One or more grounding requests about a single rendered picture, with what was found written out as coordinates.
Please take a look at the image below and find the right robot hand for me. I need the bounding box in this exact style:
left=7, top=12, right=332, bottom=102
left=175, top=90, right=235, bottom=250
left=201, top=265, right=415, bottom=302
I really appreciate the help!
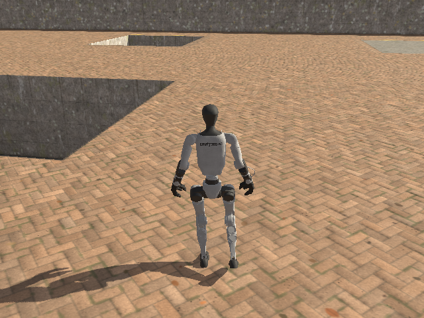
left=239, top=182, right=254, bottom=195

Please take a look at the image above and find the robot left forearm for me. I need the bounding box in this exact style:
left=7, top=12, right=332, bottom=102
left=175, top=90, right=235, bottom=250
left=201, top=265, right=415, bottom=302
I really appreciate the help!
left=173, top=160, right=186, bottom=186

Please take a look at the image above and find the robot left foot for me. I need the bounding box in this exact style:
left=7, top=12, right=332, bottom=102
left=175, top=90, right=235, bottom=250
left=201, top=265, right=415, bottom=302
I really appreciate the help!
left=200, top=251, right=209, bottom=268

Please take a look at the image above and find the robot right forearm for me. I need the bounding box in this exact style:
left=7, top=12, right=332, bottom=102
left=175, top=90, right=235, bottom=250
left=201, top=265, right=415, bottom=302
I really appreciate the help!
left=238, top=159, right=252, bottom=184

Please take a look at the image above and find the robot right upper arm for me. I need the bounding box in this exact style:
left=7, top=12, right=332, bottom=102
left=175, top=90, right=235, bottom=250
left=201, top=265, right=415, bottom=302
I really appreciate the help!
left=225, top=133, right=244, bottom=169

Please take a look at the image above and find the robot right foot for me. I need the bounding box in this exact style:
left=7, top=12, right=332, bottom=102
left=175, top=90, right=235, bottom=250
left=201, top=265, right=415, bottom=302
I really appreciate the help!
left=229, top=258, right=239, bottom=268

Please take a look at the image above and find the robot left upper arm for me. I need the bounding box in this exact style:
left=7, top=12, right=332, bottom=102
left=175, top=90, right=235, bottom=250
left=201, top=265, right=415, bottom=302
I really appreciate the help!
left=179, top=134, right=197, bottom=170

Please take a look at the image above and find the left robot hand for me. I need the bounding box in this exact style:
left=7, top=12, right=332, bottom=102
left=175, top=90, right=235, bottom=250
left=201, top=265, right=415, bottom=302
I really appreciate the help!
left=171, top=183, right=186, bottom=197

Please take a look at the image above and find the robot foot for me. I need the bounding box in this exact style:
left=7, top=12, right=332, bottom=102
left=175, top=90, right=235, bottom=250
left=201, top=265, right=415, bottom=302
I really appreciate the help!
left=229, top=258, right=239, bottom=268
left=200, top=251, right=209, bottom=268

